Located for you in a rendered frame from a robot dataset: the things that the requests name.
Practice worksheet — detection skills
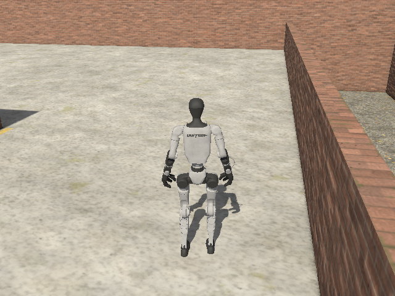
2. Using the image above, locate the robot left upper arm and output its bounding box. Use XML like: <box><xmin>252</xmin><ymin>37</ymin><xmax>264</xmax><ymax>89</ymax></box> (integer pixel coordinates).
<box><xmin>168</xmin><ymin>125</ymin><xmax>184</xmax><ymax>160</ymax></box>

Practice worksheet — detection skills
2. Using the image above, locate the robot right upper arm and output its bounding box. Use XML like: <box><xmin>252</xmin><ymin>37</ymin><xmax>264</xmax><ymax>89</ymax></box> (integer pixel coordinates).
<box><xmin>210</xmin><ymin>125</ymin><xmax>227</xmax><ymax>158</ymax></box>

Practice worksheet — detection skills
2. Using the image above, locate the humanoid robot head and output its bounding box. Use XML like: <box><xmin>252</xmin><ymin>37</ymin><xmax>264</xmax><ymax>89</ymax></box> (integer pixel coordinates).
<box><xmin>186</xmin><ymin>98</ymin><xmax>207</xmax><ymax>128</ymax></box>

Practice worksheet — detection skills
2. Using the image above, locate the robot right forearm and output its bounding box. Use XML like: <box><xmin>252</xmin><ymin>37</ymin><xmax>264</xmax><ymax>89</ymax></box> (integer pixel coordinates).
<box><xmin>220</xmin><ymin>149</ymin><xmax>232</xmax><ymax>174</ymax></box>

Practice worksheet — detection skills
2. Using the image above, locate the robot left hand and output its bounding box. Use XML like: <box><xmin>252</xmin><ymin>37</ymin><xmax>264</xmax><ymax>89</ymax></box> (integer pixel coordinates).
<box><xmin>162</xmin><ymin>174</ymin><xmax>176</xmax><ymax>188</ymax></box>

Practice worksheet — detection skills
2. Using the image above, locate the robot right hand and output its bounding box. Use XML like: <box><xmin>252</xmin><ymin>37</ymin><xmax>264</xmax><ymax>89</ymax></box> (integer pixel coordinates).
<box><xmin>219</xmin><ymin>172</ymin><xmax>233</xmax><ymax>186</ymax></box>

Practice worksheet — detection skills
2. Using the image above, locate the humanoid robot torso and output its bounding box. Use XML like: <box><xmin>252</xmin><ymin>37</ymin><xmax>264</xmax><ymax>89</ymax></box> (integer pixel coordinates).
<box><xmin>183</xmin><ymin>122</ymin><xmax>211</xmax><ymax>185</ymax></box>

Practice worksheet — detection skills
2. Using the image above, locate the robot left forearm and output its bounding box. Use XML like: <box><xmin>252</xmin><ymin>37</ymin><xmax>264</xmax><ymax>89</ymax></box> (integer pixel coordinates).
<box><xmin>163</xmin><ymin>150</ymin><xmax>175</xmax><ymax>176</ymax></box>

